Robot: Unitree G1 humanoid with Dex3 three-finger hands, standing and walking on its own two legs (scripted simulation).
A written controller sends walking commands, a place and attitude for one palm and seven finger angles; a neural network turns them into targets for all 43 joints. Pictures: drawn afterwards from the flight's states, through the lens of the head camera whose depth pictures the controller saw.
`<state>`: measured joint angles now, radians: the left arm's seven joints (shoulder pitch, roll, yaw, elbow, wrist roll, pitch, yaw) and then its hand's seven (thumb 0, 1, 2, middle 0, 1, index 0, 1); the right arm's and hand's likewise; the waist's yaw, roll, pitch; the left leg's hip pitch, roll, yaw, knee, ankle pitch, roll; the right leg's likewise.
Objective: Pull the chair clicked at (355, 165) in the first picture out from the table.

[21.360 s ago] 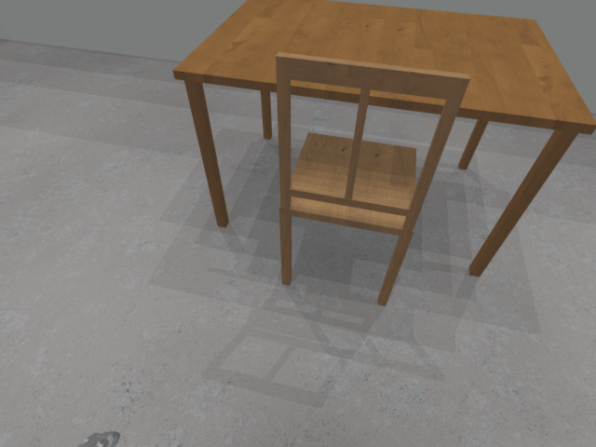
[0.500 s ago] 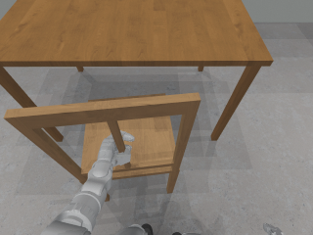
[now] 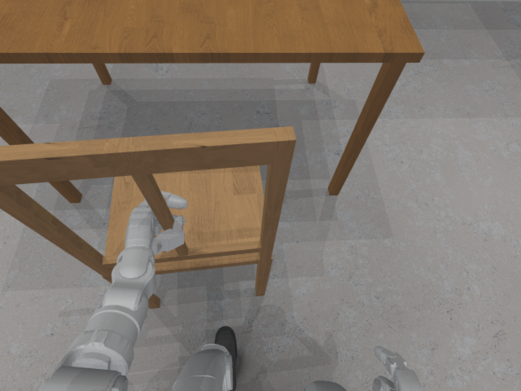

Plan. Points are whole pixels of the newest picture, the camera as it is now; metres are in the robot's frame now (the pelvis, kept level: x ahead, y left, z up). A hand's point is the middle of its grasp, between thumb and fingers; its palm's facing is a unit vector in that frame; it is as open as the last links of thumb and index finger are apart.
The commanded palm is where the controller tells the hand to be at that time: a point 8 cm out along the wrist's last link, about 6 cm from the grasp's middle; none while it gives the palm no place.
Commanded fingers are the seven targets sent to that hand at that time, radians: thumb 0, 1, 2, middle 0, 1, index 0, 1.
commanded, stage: step backward, pulling the chair out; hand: left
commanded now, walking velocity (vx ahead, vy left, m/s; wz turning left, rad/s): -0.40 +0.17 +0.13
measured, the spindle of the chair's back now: (166, 221) +0.38 +0.18 -0.07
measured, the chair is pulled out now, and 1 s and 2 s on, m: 0.20 0.35 0.53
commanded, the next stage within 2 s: stop walking, hand still on the chair in 1.76 s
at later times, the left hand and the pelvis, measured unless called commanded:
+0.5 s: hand (187, 271) +0.29 +0.13 -0.06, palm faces +0.00 -0.98 -0.19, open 5.5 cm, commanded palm +0.27 +0.19 -0.07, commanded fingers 0.00 0.90 0.90 -0.50 -1.45 -0.50 -1.45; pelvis -0.04 +0.01 +0.00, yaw +6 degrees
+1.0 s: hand (182, 318) +0.22 +0.13 -0.05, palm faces +0.05 -0.98 -0.17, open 5.3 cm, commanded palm +0.19 +0.19 -0.07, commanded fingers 0.00 0.90 0.90 -0.50 -1.45 -0.50 -1.45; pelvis -0.12 +0.01 +0.01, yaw +8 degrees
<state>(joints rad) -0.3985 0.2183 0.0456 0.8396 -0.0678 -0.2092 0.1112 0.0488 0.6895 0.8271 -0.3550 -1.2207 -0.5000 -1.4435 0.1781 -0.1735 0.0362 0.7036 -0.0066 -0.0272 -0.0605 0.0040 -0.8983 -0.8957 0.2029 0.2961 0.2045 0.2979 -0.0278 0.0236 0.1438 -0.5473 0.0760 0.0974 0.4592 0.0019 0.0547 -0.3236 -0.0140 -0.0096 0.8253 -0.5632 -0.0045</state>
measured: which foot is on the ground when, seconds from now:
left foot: down 0.00-0.10, up 0.12-0.44, down 0.46-0.72, up 0.74-1.00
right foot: up 0.00-0.04, down 0.06-0.50, up 0.52-0.68, down 0.70-1.00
